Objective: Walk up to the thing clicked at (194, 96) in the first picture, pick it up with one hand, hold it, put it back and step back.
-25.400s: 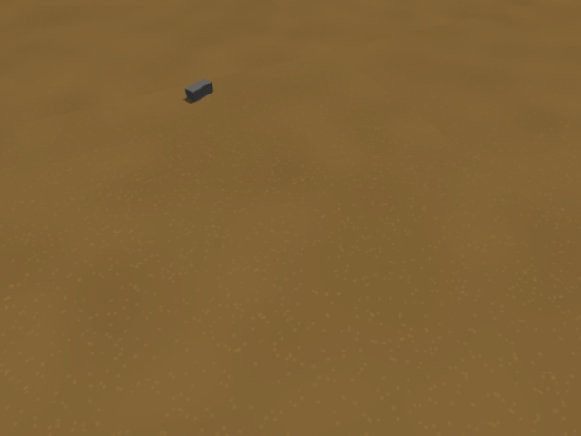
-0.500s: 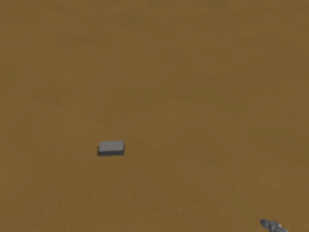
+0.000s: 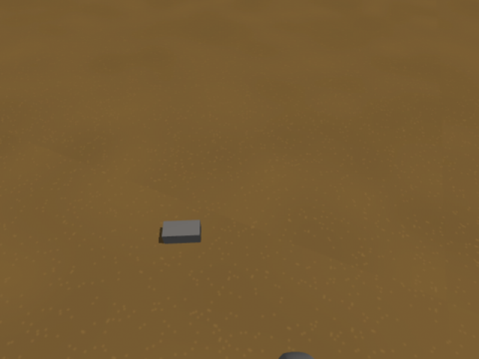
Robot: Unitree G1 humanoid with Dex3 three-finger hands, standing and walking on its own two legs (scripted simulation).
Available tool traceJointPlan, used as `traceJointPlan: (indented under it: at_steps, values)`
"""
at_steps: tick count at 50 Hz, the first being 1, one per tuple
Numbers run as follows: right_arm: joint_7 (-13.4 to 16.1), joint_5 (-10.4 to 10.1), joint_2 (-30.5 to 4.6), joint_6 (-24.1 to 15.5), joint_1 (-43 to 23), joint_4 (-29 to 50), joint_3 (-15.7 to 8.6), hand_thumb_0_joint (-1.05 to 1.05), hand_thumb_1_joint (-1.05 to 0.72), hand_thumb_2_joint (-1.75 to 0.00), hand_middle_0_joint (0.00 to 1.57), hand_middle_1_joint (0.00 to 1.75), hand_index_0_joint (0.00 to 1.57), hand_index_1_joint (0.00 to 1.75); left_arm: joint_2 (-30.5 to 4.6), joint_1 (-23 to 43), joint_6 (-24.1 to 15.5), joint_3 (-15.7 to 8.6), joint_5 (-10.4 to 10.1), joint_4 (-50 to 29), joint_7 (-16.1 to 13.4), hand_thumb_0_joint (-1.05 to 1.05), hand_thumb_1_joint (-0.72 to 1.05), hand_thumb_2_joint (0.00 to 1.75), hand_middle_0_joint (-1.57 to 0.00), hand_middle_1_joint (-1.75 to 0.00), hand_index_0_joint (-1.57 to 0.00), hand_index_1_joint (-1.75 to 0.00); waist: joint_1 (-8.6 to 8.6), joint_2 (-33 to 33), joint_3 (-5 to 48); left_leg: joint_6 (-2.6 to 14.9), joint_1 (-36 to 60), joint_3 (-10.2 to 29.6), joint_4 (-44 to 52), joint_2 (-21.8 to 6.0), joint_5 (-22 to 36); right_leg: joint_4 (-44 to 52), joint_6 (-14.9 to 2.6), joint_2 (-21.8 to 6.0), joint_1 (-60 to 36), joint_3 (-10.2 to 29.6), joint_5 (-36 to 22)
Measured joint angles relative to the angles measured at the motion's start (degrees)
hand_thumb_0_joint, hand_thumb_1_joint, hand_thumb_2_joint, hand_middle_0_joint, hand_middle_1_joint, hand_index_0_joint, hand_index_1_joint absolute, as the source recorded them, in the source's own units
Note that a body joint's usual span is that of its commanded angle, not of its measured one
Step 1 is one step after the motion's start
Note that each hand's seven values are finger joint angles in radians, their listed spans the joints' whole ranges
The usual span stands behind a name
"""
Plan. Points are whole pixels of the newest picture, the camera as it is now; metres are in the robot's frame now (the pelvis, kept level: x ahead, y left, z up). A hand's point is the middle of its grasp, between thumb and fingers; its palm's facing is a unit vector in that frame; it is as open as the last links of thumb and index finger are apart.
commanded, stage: walk up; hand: left
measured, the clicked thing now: (182, 231) +0.74 +0.24 -0.73
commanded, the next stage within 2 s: stand in 0.72 s
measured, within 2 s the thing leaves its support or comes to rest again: neither
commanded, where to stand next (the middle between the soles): +0.36 +0.00 m, yaw +0 degrees
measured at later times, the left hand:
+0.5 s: hand out of the picture +0.16 +0.24 -0.14, palm faces +0.00 -0.94 -0.33, open 7.4 cm
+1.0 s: hand out of the picture +0.08 +0.24 -0.14, palm faces -0.01 -0.94 -0.34, open 7.4 cm
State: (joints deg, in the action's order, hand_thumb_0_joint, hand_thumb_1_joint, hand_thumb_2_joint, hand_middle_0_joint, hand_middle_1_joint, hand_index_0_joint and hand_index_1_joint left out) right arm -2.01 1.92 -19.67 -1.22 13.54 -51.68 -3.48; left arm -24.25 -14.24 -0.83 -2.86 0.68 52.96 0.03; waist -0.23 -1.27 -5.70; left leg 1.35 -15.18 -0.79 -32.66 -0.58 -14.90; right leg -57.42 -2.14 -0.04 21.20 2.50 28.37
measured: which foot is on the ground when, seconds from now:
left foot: down 0.00-1.00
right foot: up 0.00-0.14, down 0.16-1.00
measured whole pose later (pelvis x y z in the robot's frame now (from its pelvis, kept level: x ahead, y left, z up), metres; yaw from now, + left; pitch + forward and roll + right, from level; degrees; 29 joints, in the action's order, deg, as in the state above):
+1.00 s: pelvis +0.02 -0.02 +0.02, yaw +0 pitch -3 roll +0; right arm -1.0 0.7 -19.8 -0.8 4.1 -64.4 -0.3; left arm -19.8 -7.1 -1.1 0.4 0.7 66.2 0.8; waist 0.8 0.8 -3.2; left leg -1.3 -5.7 1.5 -19.4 -1.0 -11.0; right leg -19.4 0.2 -1.0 8.3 -1.9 8.4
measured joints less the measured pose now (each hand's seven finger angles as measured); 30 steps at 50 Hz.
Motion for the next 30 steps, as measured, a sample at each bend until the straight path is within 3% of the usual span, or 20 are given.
traceJointPlan:
  at_steps: [5, 9, 11, 14, 17, 30]
  values:
    - [0.7, 0.0, -1.0, -0.2, 0.3, -0.1, 0.3, 0.01, -0.90, -0.90, 0.21, 0.30, 0.21, 0.30, 0.4, 1.4, -0.3, -0.2, 0.1, -0.2, 0.5, 0.01, 0.90, 0.89, -0.20, -0.30, -0.20, -0.30, -0.52, -0.2, -0.3, -0.36, 0.9, -0.6, 0.4, 0.1, -0.6, 12.3, 1.01, -1.5, -0.9, -2.1, -3.8]
    - [1.5, -1.1, -2.4, 0.8, -0.7, -0.9, 0.6, 0.01, -0.90, -0.90, 0.20, 0.30, 0.21, 0.30, 2.0, 2.9, -0.7, -0.3, 0.6, 0.6, 0.0, 0.01, 0.90, 0.89, -0.20, -0.30, -0.20, -0.30, -0.51, 2.0, -1.1, -1.44, -0.5, -0.2, -5.3, -1.3, -4.3, 22.9, 1.51, -0.2, -4.9, -3.3, -13.8]
    - [2.1, -1.7, -2.5, 1.6, -1.5, -1.8, 0.7, 0.01, -0.90, -0.90, 0.20, 0.30, 0.20, 0.30, 3.1, 3.3, -0.7, 0.1, 0.9, 1.0, 0.0, 0.01, 0.90, 0.89, -0.20, -0.30, -0.20, -0.30, -0.73, 3.5, -0.7, -1.41, -1.2, 1.6, -7.5, -1.7, -6.6, 22.5, 1.71, 0.6, -5.2, -4.1, -12.9]
    - [2.2, -1.7, -1.9, 1.8, -2.1, -2.9, 1.2, 0.01, -0.90, -0.90, 0.20, 0.30, 0.20, 0.30, 3.9, 4.2, 0.0, 1.0, 0.9, 1.4, 0.4, 0.01, 0.90, 0.89, -0.20, -0.30, -0.20, -0.30, -0.24, 2.7, 0.5, -1.21, -0.8, 1.7, -8.5, 0.0, -11.0, 21.3, 1.52, -0.6, -4.5, -3.3, -11.6]
    - [2.1, -1.6, -2.0, 1.1, -2.6, -4.3, 1.4, 0.01, -0.90, -0.90, 0.20, 0.30, 0.20, 0.30, 4.9, 6.2, 0.2, 1.4, 0.6, 1.8, 0.4, 0.01, 0.90, 0.89, -0.20, -0.30, -0.20, -0.30, -0.83, 3.4, 1.0, -1.47, 1.1, 2.3, -3.4, -0.3, -4.3, 21.3, 2.17, -1.1, -4.4, -4.1, -11.2]
    - [2.0, -1.0, 0.3, 0.1, -6.3, -9.8, 3.4, 0.01, -0.90, -0.90, 0.20, 0.30, 0.20, 0.30, 3.7, 11.4, 0.4, 1.1, -0.7, 5.3, 0.6, 0.01, 0.90, 0.89, -0.20, -0.30, -0.20, -0.30, -0.10, 0.1, 1.7, -1.93, 4.9, 1.8, 3.8, 0.1, -1.3, 29.0, 2.77, -1.4, -8.4, -3.7, -15.3]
